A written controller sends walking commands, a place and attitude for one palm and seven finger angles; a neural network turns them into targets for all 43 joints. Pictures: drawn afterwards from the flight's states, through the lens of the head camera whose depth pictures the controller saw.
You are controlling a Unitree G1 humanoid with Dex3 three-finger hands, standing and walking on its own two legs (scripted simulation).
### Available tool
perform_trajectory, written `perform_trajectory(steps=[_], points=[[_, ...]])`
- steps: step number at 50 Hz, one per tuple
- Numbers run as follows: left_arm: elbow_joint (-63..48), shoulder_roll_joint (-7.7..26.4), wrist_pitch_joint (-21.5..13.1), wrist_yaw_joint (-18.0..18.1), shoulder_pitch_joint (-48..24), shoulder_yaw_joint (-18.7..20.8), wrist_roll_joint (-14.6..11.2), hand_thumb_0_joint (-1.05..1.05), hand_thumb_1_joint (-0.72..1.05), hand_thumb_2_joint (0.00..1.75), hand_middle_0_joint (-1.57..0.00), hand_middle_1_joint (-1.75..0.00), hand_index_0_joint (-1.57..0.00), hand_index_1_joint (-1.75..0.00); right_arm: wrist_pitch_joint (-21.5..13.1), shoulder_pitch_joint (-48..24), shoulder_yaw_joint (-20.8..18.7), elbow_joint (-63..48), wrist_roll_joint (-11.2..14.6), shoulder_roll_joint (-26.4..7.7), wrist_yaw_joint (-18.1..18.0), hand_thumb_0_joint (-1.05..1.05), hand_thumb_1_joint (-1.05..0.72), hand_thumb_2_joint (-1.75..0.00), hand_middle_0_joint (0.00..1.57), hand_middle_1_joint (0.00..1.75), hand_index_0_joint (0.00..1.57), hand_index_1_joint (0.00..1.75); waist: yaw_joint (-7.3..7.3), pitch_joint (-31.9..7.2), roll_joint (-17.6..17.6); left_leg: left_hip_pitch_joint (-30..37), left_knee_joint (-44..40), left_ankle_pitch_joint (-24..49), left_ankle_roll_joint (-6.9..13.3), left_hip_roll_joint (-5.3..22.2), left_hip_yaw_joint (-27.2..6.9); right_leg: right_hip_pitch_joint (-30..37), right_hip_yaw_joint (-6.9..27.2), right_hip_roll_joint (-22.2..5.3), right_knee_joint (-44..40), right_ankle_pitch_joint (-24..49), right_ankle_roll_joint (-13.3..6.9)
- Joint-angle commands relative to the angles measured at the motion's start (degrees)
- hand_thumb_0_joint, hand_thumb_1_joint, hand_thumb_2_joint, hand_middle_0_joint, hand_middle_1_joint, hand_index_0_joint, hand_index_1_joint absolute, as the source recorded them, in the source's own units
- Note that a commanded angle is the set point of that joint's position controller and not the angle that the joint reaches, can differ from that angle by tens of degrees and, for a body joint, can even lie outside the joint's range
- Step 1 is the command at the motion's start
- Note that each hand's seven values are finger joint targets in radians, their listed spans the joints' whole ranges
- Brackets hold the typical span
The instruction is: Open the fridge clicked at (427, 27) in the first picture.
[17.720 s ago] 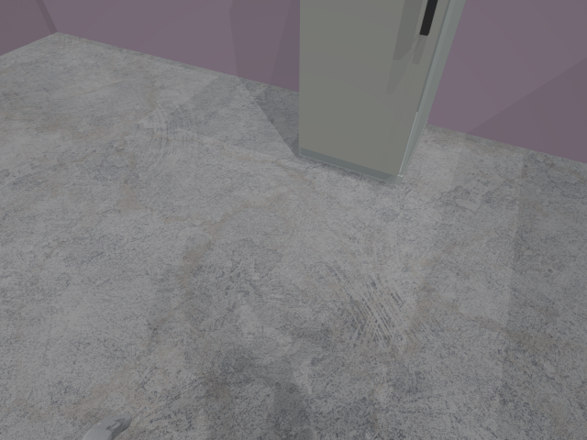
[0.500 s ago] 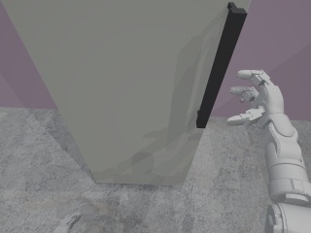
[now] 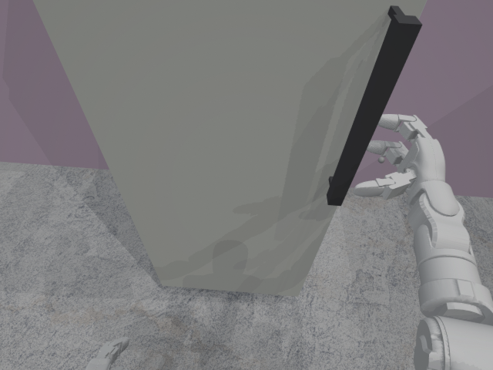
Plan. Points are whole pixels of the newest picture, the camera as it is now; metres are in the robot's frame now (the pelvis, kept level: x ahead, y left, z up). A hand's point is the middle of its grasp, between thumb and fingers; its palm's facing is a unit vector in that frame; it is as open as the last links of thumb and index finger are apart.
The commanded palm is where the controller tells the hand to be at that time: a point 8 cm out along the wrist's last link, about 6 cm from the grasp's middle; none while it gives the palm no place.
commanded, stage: feel for the door with the fingertips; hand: right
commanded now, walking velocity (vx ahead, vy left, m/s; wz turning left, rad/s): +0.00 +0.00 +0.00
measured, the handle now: (358, 125) +0.48 -0.12 +0.17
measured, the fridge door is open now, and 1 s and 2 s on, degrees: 0 0 0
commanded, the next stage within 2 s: slide the fingers in behind the handle in 0.38 s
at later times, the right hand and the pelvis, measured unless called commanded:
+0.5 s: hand (382, 150) +0.45 -0.16 +0.15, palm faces -0.02 +1.00 +0.00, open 13.7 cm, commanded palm +0.43 -0.21 +0.15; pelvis +0.00 -0.01 +0.00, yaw -1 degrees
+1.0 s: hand (370, 158) +0.43 -0.14 +0.15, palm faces -0.04 +1.00 +0.00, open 14.0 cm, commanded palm +0.40 -0.20 +0.15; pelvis -0.01 -0.01 +0.00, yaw +0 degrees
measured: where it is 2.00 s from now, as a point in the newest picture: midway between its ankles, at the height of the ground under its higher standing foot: outside the picture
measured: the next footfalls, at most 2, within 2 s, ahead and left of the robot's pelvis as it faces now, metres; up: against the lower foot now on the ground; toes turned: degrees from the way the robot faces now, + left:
none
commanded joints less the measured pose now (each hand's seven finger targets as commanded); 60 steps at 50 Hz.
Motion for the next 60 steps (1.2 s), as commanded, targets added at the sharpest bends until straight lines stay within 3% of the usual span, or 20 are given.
perform_trajectory(steps=[1,4,5,7,16,20,21,25,33,34,37,39,43,44,48,51,53,56,58,60], points=[[-7.3,7.6,-2.6,0.7,-2.0,3.0,-0.2,0.0,0.9,0.9,-0.2,-0.3,-0.2,-0.3,-5.8,-27.1,-3.3,-15.6,1.2,-13.3,0.7,0.0,0.5,-0.3,0.3,1.2,0.3,1.2,-1.33,-19.0,0.6,2.6,-3.9,22.6,-0.9,-0.4,-3.1,12.5,3.1,2.4,-1.2,13.2,-2.7],[-6.2,8.1,-2.4,0.9,-1.2,3.1,-0.3,0.0,0.9,0.9,-0.2,-0.3,-0.2,-0.3,-5.5,-27.7,-2.4,-11.9,1.9,-12.8,2.0,0.0,0.5,-0.3,0.3,1.2,0.3,1.2,0.18,-16.4,2.9,1.2,-4.5,22.2,-1.3,-0.4,-3.0,11.5,2.9,2.3,-0.7,11.9,-2.9],[-6.2,8.2,-2.4,0.9,-1.3,3.2,-0.4,0.0,0.9,0.9,-0.2,-0.3,-0.2,-0.3,-5.1,-27.4,-3.2,-11.0,1.9,-13.4,2.4,0.0,0.5,-0.3,0.3,1.2,0.3,1.2,-0.41,-16.5,2.4,0.8,-4.4,22.2,-1.3,-0.3,-3.2,11.2,2.9,2.5,-0.9,11.5,-2.9],[-5.8,8.2,-2.2,1.0,-1.3,3.1,-0.6,0.0,0.9,0.9,-0.2,-0.3,-0.2,-0.3,-4.2,-29.1,-1.1,-8.5,2.1,-11.5,3.2,0.0,0.5,-0.3,0.3,1.2,0.3,1.2,0.51,-14.6,1.8,-1.3,-4.9,20.4,-1.3,-0.4,-3.0,11.0,3.0,2.6,-0.9,10.0,-2.8],[-4.9,8.3,-2.7,0.7,0.4,3.2,-0.1,0.0,0.9,0.9,-0.2,-0.3,-0.2,-0.3,-7.1,-36.7,-0.5,-7.9,1.5,-11.3,2.2,0.0,0.5,-0.3,0.3,1.2,0.3,1.2,0.97,-20.4,-0.9,-3.0,-3.0,19.6,-0.6,-0.7,-2.2,14.4,4.6,2.4,0.4,13.1,-2.4],[-4.5,8.6,-2.6,0.3,1.1,3.3,0.2,0.0,0.9,0.9,-0.2,-0.3,-0.2,-0.3,-7.7,-35.5,-1.6,-3.7,0.6,-11.7,0.7,0.0,0.5,-0.3,0.3,1.2,0.3,1.2,0.71,-18.9,1.3,-3.8,-2.6,19.6,-0.7,-1.0,-2.0,13.1,4.6,2.1,0.5,13.4,-2.3],[-4.5,8.4,-2.8,0.1,1.2,3.3,0.1,0.0,0.9,0.9,-0.2,-0.3,-0.2,-0.3,-7.7,-38.1,1.0,-4.8,0.6,-9.2,0.6,0.0,0.5,-0.3,0.3,1.2,0.3,1.2,1.67,-18.5,0.7,-4.7,-2.8,18.6,-0.9,-1.0,-1.9,13.1,4.6,2.2,0.4,12.4,-2.3],[-3.7,8.8,-2.8,0.1,2.1,3.5,0.3,0.0,0.9,0.9,-0.2,-0.3,-0.2,-0.3,-8.3,-40.4,-0.6,-2.3,-0.3,-11.2,0.0,0.0,0.5,-0.3,0.3,1.2,0.3,1.2,1.96,-18.3,1.8,-5.9,-2.9,17.2,-0.8,-1.1,-2.0,13.1,5.0,1.9,0.6,11.8,-2.5],[-4.4,8.3,-3.6,-0.5,2.0,3.5,0.4,0.0,0.9,0.9,-0.2,-0.3,-0.2,-0.3,-9.0,-36.0,1.9,-3.6,0.2,-6.9,0.7,0.0,0.5,-0.3,0.3,1.2,0.3,1.2,0.53,-20.1,-1.9,-7.1,-1.9,15.6,-0.1,-1.4,-1.0,15.4,5.8,1.5,0.5,12.9,-1.6],[-4.3,8.5,-3.6,-0.5,2.4,3.6,0.5,0.0,0.9,0.9,-0.2,-0.3,-0.2,-0.3,-9.2,-35.9,1.8,-3.7,0.5,-7.1,0.6,0.0,0.5,-0.3,0.3,1.2,0.3,1.2,0.83,-19.7,1.0,-5.8,-2.2,15.8,-0.2,-1.4,-0.8,14.5,5.9,1.6,0.6,13.0,-1.9],[-4.8,8.6,-3.8,-0.6,1.8,3.8,0.3,0.0,0.9,0.9,-0.2,-0.3,-0.2,-0.3,-9.0,-33.5,-0.3,-5.9,0.5,-9.0,0.3,0.0,0.5,-0.3,0.3,1.2,0.3,1.2,-0.16,-20.4,2.0,-5.1,-2.2,16.7,-0.3,-1.6,-1.1,14.8,5.5,1.4,0.2,13.1,-1.9],[-5.4,8.3,-3.8,-0.7,1.2,3.6,0.3,0.0,0.9,0.9,-0.2,-0.3,-0.2,-0.3,-8.8,-32.1,1.7,-8.0,0.8,-6.7,0.3,0.0,0.5,-0.3,0.3,1.2,0.3,1.2,-0.2,-19.2,2.1,-3.9,-2.4,16.5,-0.2,-1.4,-0.9,13.9,5.3,1.5,0.1,12.9,-2.0],[-5.9,7.9,-4.0,-0.8,-0.1,3.4,0.1,0.0,0.9,0.9,-0.2,-0.3,-0.2,-0.3,-7.5,-31.1,0.7,-11.0,0.5,-7.4,-0.8,0.0,0.5,-0.3,0.3,1.2,0.3,1.2,-0.92,-17.5,-0.5,-4.7,-2.8,15.6,-0.2,-1.5,-1.1,13.9,5.0,1.5,-0.8,11.5,-1.8],[-5.9,8.2,-3.7,-0.7,0.2,3.5,0.4,0.0,0.9,0.9,-0.2,-0.3,-0.2,-0.3,-7.3,-29.5,-1.0,-11.0,0.2,-9.4,-1.6,0.0,0.5,-0.3,0.3,1.2,0.3,1.2,-1.27,-17.9,2.2,-2.9,-2.9,16.0,-0.2,-1.4,-1.1,13.1,4.9,1.6,-0.5,12.0,-2.0],[-6.2,7.3,-3.6,-0.6,-1.2,3.0,0.1,0.0,0.9,0.9,-0.2,-0.3,-0.2,-0.3,-6.0,-32.1,1.5,-12.0,-0.4,-6.7,-2.7,0.0,0.5,-0.3,0.3,1.2,0.3,1.2,-0.41,-15.2,-0.7,-4.9,-3.7,13.8,-0.4,-1.4,-1.4,12.8,4.6,1.7,-1.4,9.0,-1.9],[-6.2,7.5,-3.5,-0.3,-1.2,3.1,0.3,0.0,0.9,0.9,-0.2,-0.3,-0.2,-0.3,-6.0,-32.1,-0.6,-12.4,-0.7,-9.2,-3.4,0.0,0.5,-0.3,0.3,1.2,0.3,1.2,-0.61,-16.8,0.7,-3.1,-3.8,14.6,-0.4,-1.3,-1.8,12.9,4.4,1.8,-1.3,9.3,-2.1],[-6.4,7.2,-3.6,-0.3,-1.5,3.0,0.2,0.0,0.9,0.9,-0.2,-0.3,-0.2,-0.3,-5.9,-32.3,1.6,-12.4,-0.3,-6.3,-3.1,0.0,0.5,-0.3,0.3,1.2,0.3,1.2,-0.28,-17.3,0.7,-3.3,-3.8,14.6,-0.4,-1.3,-1.6,13.4,4.4,1.9,-1.4,9.2,-1.9],[-6.2,7.5,-3.5,-0.3,-1.3,3.1,0.2,0.0,0.9,0.9,-0.2,-0.3,-0.2,-0.3,-5.9,-31.2,1.0,-11.7,-0.1,-7.0,-2.6,0.0,0.5,-0.3,0.3,1.2,0.3,1.2,-0.38,-18.2,1.6,-2.4,-3.7,16.6,-0.5,-1.3,-1.7,13.6,4.3,1.9,-1.0,10.7,-2.1],[-6.1,7.3,-3.5,-0.4,-1.4,3.0,0.1,0.0,0.9,0.9,-0.2,-0.3,-0.2,-0.3,-5.3,-31.6,2.8,-10.5,0.2,-4.7,-2.2,0.0,0.5,-0.3,0.3,1.2,0.3,1.2,-0.02,-16.8,1.4,-3.4,-4.0,16.4,-0.5,-1.3,-1.6,13.3,4.3,2.1,-0.9,10.1,-2.1],[-6.3,7.6,-3.2,-0.4,-1.4,3.2,0.1,0.0,0.9,0.9,-0.2,-0.3,-0.2,-0.3,-5.0,-29.9,1.2,-9.9,0.1,-6.5,-2.1,0.0,0.5,-0.3,0.3,1.2,0.3,1.2,-0.53,-17.4,2.5,-2.3,-3.9,17.4,-0.6,-1.2,-1.9,12.7,4.0,2.1,-0.9,10.6,-2.3]])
